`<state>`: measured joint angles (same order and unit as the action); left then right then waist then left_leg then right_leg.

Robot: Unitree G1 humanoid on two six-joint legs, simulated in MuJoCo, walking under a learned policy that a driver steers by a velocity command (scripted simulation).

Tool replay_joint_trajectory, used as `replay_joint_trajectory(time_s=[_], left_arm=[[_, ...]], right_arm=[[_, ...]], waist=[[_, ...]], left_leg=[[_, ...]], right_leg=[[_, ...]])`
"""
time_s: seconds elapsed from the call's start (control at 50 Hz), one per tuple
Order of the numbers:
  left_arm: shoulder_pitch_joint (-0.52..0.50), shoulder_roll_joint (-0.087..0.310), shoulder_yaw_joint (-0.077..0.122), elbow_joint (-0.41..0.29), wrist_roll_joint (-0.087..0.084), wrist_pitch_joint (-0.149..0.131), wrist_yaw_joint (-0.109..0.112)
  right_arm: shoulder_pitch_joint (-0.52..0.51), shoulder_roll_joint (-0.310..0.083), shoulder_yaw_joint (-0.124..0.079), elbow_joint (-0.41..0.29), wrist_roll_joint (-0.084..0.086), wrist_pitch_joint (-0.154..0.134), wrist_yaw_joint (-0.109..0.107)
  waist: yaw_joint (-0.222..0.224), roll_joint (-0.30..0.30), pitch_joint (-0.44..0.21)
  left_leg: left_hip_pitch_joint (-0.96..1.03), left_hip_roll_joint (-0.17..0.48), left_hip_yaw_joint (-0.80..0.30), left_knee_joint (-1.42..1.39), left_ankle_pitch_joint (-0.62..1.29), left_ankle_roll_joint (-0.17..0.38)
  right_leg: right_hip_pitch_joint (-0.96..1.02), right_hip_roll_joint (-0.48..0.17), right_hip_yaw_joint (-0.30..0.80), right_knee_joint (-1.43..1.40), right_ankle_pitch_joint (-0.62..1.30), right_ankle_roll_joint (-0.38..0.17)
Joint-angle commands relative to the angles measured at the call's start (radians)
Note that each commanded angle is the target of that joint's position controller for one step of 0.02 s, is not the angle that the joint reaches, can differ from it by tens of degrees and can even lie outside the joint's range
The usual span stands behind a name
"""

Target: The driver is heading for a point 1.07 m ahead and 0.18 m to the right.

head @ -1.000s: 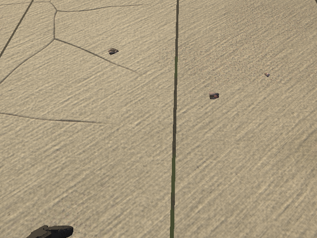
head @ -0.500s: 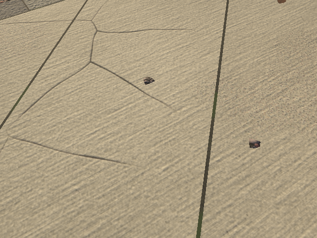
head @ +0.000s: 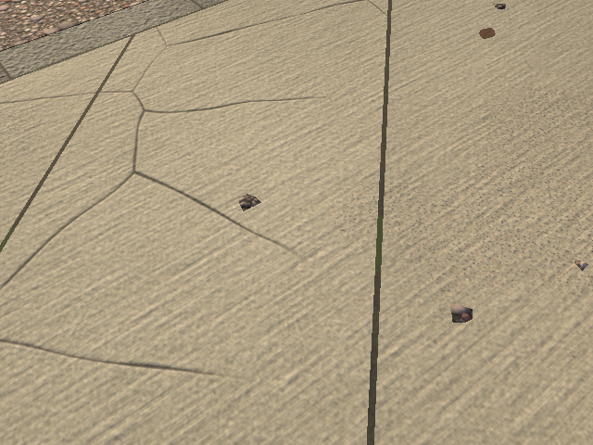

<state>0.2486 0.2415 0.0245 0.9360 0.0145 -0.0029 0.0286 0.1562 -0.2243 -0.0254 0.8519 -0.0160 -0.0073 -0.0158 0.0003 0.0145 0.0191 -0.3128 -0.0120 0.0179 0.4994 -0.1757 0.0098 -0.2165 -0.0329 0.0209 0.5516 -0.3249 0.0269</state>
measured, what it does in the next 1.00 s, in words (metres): walks ahead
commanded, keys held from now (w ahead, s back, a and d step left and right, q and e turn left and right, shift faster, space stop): no key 0.64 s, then w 0.36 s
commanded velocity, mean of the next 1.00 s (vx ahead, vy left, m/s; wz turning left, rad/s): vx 0.09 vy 0.00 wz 0.00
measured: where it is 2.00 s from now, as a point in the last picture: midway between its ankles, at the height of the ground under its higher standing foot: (343, 396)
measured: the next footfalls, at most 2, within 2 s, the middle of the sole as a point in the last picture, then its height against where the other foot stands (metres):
right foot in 1.38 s outside the picture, level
left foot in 1.88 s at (316, 333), level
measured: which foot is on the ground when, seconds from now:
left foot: down 0.00-1.00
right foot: down 0.00-0.90, up 0.92-1.00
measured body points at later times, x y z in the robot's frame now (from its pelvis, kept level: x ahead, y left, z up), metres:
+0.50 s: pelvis +0.03 -0.02 +0.00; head +0.04 -0.02 +0.45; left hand +0.07 +0.24 -0.14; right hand +0.12 -0.28 -0.14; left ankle +0.06 +0.11 -0.73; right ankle -0.02 -0.13 -0.73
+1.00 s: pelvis +0.10 +0.02 +0.00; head +0.11 +0.04 +0.45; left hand +0.13 +0.29 -0.15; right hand +0.10 -0.24 -0.14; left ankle +0.07 +0.11 -0.73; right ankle +0.01 -0.12 -0.65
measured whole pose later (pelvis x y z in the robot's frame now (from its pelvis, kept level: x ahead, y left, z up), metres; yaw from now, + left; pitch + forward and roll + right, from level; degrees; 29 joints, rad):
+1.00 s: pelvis +0.10 +0.02 +0.00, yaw +0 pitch +0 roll +0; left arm 0.30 0.26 0.05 1.03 -0.04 -0.07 0.01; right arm 0.31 -0.23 -0.05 1.11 0.01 -0.11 0.02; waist -0.02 -0.04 0.00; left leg -0.18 -0.02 0.07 0.50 -0.32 0.06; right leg -0.35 -0.02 0.03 1.10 -0.40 -0.06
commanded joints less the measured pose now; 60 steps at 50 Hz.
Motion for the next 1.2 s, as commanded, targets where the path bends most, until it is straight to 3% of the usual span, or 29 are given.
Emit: replay_joint_trajectory(time_s=[0.02,0.16,0.38,0.64,0.68,0.7,0.74,0.76,0.78,0.82,0.86,0.88,0.9,0.92,0.94,0.96,1.0,1.04,1.12,1.2], left_arm=[[0.001,0.118,0.02,-0.024,-0.007,-0.03,0.0],[0.014,0.112,0.015,0.017,-0.012,-0.019,0.002],[0.005,0.096,0.01,0.07,-0.011,-0.012,-0.002],[0.033,0.08,0.002,0.115,-0.009,-0.011,0.004],[0.065,0.093,0.008,0.131,-0.017,-0.007,0.008],[0.062,0.123,0.018,0.122,-0.023,-0.005,0.011],[0.092,0.182,0.04,0.112,-0.034,-0.015,0.014],[0.096,0.2,0.05,0.112,-0.039,-0.027,0.015],[0.093,0.184,0.049,0.108,-0.036,-0.039,0.014],[0.07,0.156,0.048,0.095,-0.042,-0.054,0.007],[0.015,0.154,0.049,0.076,-0.051,-0.052,-0.002],[0.007,0.151,0.047,0.067,-0.047,-0.053,-0.006],[-0.02,0.106,0.032,0.05,-0.037,-0.06,-0.011],[-0.02,0.044,0.019,0.003,-0.035,-0.076,-0.006],[-0.043,0.078,0.028,-0.007,-0.056,-0.091,-0.008],[-0.046,0.088,0.032,-0.009,-0.075,-0.102,-0.017],[-0.05,0.102,0.043,0.002,-0.059,-0.113,-0.022],[-0.056,0.102,0.054,0.004,-0.045,-0.105,-0.032],[-0.16,0.037,0.039,-0.037,-0.044,-0.076,-0.043],[-0.303,0.018,0.021,-0.101,-0.046,-0.074,-0.057]], right_arm=[[-0.016,-0.102,-0.027,-0.031,0.005,-0.012,-0.005],[-0.015,-0.109,-0.033,0.033,0.014,0.001,-0.009],[-0.024,-0.121,-0.036,0.122,0.017,0.02,-0.025],[-0.021,-0.111,-0.033,0.199,0.016,0.024,-0.031],[-0.002,-0.101,-0.032,0.218,0.021,0.026,-0.031],[-0.007,-0.103,-0.034,0.216,0.024,0.023,-0.03],[-0.067,-0.091,-0.032,0.185,0.026,-0.001,-0.02],[-0.087,-0.078,-0.028,0.171,0.031,-0.019,-0.011],[-0.09,-0.075,-0.029,0.164,0.038,-0.034,-0.002],[-0.071,-0.076,-0.03,0.16,0.051,-0.06,0.014],[0.064,-0.075,-0.041,0.218,0.051,-0.073,0.021],[0.168,-0.091,-0.055,0.263,0.043,-0.07,0.02],[0.299,-0.146,-0.074,0.288,0.038,-0.072,0.017],[0.422,-0.261,-0.094,0.301,0.04,-0.079,0.025],[0.366,-0.186,-0.062,0.292,0.024,-0.098,0.031],[0.278,-0.143,-0.047,0.263,0.024,-0.112,0.032],[0.187,-0.107,-0.029,0.226,0.024,-0.118,0.041],[0.215,-0.072,-0.014,0.228,0.016,-0.107,0.037],[0.274,-0.117,-0.017,0.237,0.003,-0.095,0.007],[0.287,-0.136,-0.02,0.225,0.002,-0.095,-0.008]], waist=[[-0.002,-0.066,-0.025],[0.009,-0.02,-0.043],[0.004,-0.021,-0.026],[0.0,-0.022,0.009],[0.005,-0.05,0.008],[0.01,-0.087,0.045],[0.039,-0.179,0.133],[0.044,-0.2,0.173],[0.038,-0.19,0.194],[0.013,-0.165,0.192],[-0.056,-0.128,0.13],[-0.09,-0.096,0.081],[-0.141,0.065,0.026],[-0.156,0.338,-0.05],[-0.116,0.206,-0.019],[-0.076,0.131,0.057],[-0.036,0.053,0.09],[-0.029,0.074,0.072],[-0.044,0.044,0.089],[-0.069,0.052,0.122]], left_leg=[[0.132,0.044,-0.051,-0.037,0.103,0.027],[0.162,0.046,-0.045,-0.016,0.23,0.019],[0.186,0.049,-0.045,-0.029,0.23,0.009],[0.175,0.046,-0.042,-0.058,0.151,0.0],[0.149,-0.002,0.01,-0.014,-0.122,0.001],[0.084,-0.029,0.041,0.037,-0.269,0.002],[-0.085,-0.031,0.067,0.207,-0.288,0.008],[-0.14,0.015,0.031,0.284,-0.254,0.022],[-0.201,0.048,0.004,0.325,-0.274,0.037],[-0.212,0.08,-0.01,0.238,-0.315,0.064],[0.095,0.014,0.075,0.017,-0.141,0.062],[0.261,-0.021,0.079,-0.002,-0.081,0.049],[0.403,0.112,-0.135,-0.105,-0.145,0.09],[0.538,0.352,-0.616,-0.298,-0.275,0.243],[0.485,0.41,-0.74,-0.339,-0.352,0.284],[0.437,0.394,-0.631,-0.331,-0.34,0.258],[0.373,0.311,-0.411,-0.346,-0.174,0.193],[0.342,0.24,-0.25,-0.353,0.038,0.153],[0.329,0.231,-0.104,-0.381,0.235,0.157],[0.263,0.219,0.018,-0.435,0.231,0.141]], right_leg=[[-0.09,-0.037,0.043,-0.142,0.095,-0.03],[-0.026,-0.022,0.024,-0.121,0.249,-0.039],[0.001,-0.01,0.007,-0.147,0.285,-0.042],[-0.018,0.0,-0.001,-0.185,0.177,-0.041],[-0.026,0.002,0.012,-0.216,-0.107,-0.07],[-0.047,-0.027,0.063,-0.248,-0.293,-0.103],[-0.046,-0.183,0.272,-0.368,-0.522,-0.196],[-0.055,-0.265,0.372,-0.406,-0.521,-0.244],[-0.025,-0.301,0.406,-0.412,-0.461,-0.264],[0.034,-0.286,0.346,-0.371,-0.321,-0.238],[-0.082,-0.184,0.19,-0.279,-0.197,-0.181],[-0.153,-0.128,0.128,-0.183,-0.081,-0.16],[-0.255,-0.038,0.008,0.114,0.058,-0.105],[-0.465,0.092,-0.067,0.447,-0.16,-0.047],[-0.543,0.054,0.068,0.645,-0.234,-0.063],[-0.609,0.001,0.094,0.711,-0.146,-0.093],[-0.597,-0.073,0.063,0.645,0.038,-0.115],[-0.519,-0.096,0.027,0.555,0.119,-0.102],[-0.559,-0.088,-0.004,0.401,0.219,-0.054],[-0.474,-0.048,-0.047,0.167,0.366,-0.062]])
